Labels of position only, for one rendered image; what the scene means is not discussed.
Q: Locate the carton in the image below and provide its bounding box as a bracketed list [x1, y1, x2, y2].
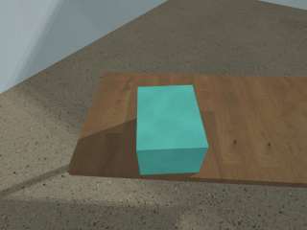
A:
[136, 84, 209, 175]

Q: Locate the table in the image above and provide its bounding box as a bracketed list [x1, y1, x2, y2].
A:
[67, 72, 307, 188]

